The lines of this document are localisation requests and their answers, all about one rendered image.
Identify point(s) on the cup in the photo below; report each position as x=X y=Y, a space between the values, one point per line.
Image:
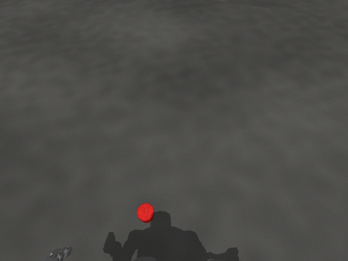
x=145 y=212

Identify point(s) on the left robot hand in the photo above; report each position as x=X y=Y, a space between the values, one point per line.
x=59 y=254

